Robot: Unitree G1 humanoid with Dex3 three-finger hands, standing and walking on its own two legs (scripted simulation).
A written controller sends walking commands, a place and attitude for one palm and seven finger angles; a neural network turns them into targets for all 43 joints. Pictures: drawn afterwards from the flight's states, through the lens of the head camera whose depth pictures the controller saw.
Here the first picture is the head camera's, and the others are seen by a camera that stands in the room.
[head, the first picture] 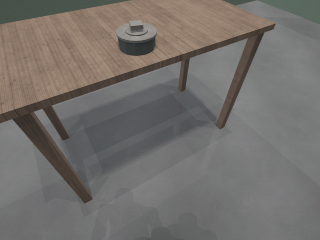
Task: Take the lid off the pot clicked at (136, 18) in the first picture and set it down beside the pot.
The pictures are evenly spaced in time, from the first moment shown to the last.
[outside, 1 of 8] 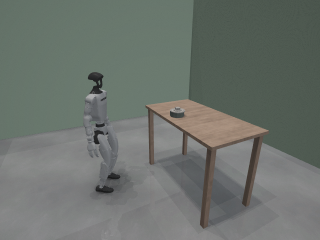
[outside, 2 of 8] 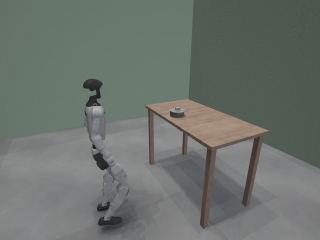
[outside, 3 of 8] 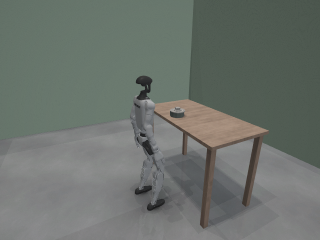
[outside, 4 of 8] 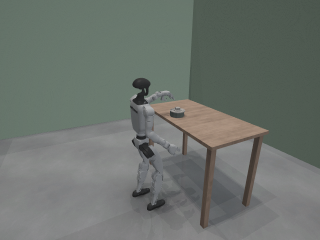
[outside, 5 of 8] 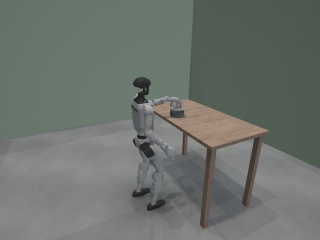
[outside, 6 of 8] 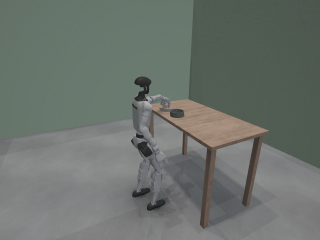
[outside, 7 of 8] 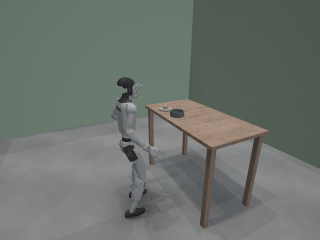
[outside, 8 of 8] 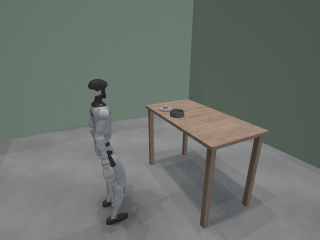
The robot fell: no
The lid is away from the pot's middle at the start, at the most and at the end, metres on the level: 0.00 0.24 0.23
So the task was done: yes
